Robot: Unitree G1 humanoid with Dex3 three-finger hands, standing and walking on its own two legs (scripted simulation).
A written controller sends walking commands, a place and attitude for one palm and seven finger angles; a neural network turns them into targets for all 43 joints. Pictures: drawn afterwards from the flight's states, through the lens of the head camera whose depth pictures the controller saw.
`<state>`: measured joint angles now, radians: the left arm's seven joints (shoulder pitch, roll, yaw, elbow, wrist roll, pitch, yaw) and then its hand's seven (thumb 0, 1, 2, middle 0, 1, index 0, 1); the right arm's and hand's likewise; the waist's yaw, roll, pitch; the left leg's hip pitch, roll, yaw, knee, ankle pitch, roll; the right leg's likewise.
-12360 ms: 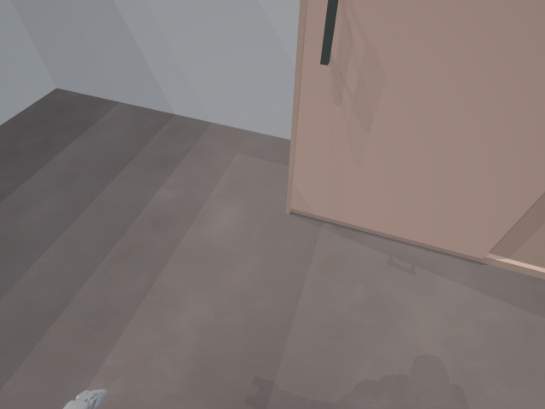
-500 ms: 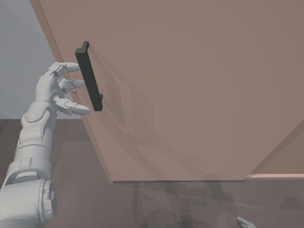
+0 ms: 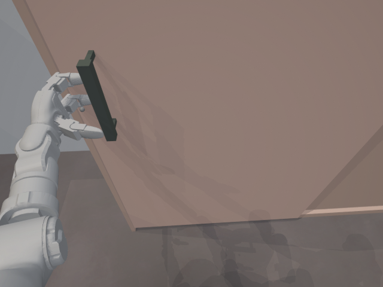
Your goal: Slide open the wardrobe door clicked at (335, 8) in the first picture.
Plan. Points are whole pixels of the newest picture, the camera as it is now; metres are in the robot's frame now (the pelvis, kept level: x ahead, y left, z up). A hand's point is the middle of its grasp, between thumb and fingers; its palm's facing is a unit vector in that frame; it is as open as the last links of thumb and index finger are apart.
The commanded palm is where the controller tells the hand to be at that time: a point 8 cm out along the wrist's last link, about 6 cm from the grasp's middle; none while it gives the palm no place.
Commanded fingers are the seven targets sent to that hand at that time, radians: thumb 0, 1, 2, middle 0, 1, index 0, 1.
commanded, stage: slide the fingers in behind the handle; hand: left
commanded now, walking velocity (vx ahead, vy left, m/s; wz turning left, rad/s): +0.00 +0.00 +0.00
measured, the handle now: (102, 99) +0.48 +0.20 +0.14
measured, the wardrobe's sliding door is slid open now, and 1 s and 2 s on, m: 0.00 0.00 0.00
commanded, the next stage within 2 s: grip the handle and tug to test in 1.76 s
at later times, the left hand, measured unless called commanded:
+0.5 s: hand (81, 114) +0.42 +0.23 +0.15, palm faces +0.07 -1.00 +0.02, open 13.9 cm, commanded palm +0.40 +0.27 +0.15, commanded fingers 0.00 -0.50 0.30 -0.30 -1.20 -0.30 -1.20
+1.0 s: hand (99, 111) +0.43 +0.19 +0.15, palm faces +0.08 -1.00 +0.01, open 13.9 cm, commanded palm +0.40 +0.25 +0.15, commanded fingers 0.00 -0.50 0.30 -0.30 -1.20 -0.30 -1.20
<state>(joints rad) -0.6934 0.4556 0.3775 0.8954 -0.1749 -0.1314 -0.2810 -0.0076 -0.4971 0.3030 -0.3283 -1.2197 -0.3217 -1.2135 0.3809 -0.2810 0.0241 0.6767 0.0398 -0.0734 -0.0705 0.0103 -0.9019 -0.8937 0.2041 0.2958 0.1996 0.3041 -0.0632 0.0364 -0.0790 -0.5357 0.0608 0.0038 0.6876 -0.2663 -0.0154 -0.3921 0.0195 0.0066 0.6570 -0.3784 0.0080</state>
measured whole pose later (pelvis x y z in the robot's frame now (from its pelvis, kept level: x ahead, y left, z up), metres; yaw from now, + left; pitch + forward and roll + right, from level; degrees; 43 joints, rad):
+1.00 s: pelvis +0.00 +0.00 +0.00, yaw +0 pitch +5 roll -1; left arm -0.65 0.35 0.31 0.78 -0.16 -0.09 -0.17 -0.01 -0.50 0.30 -0.30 -1.20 -0.30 -1.20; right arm 0.34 -0.26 0.03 0.68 0.03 -0.08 -0.06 0.01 -0.90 -0.89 0.20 0.30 0.20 0.30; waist -0.05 0.04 -0.08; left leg -0.50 0.06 0.01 0.67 -0.26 -0.01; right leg -0.36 0.01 0.01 0.64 -0.38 0.01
